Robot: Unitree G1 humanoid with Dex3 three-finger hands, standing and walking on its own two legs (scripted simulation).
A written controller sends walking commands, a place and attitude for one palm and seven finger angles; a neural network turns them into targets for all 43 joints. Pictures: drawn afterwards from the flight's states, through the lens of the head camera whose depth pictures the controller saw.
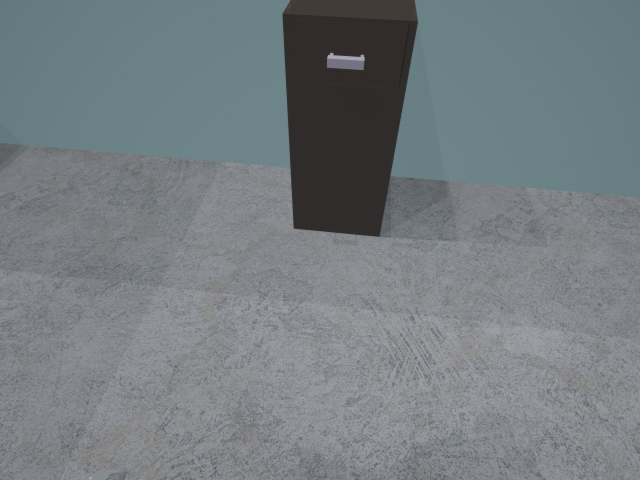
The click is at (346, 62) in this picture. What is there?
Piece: drawer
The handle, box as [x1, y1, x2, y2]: [327, 53, 364, 69]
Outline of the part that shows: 327,57 327,67 363,69 363,55 361,55 360,57 337,56 333,53 330,53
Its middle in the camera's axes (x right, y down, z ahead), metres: +0.07 -0.54 +1.17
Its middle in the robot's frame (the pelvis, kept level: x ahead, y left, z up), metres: +1.24 -0.02 +0.01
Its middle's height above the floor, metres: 0.78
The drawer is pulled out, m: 0.00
